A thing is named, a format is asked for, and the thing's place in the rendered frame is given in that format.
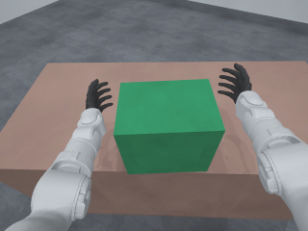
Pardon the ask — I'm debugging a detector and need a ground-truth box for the left robot upper arm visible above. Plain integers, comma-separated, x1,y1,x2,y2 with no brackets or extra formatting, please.
5,169,91,231

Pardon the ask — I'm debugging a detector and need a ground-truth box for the left robot hand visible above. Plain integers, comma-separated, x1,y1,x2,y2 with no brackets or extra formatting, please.
86,79,114,113

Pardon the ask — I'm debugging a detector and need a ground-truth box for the right robot forearm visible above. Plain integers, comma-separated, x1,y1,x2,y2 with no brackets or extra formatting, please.
235,90,308,155

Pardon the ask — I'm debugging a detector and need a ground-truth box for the right robot upper arm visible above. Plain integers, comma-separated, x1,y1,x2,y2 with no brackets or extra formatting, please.
256,142,308,231

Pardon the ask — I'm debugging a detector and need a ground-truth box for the carton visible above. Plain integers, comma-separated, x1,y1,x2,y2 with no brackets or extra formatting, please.
114,79,225,174

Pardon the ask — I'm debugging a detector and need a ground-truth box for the pedestal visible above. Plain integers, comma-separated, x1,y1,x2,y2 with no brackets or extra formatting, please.
0,61,308,220

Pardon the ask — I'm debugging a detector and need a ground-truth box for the right robot hand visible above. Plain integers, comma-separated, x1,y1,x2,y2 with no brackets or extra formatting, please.
218,64,252,104

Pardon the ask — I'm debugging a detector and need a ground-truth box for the left robot forearm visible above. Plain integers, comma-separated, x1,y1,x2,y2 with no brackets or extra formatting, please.
31,108,107,212

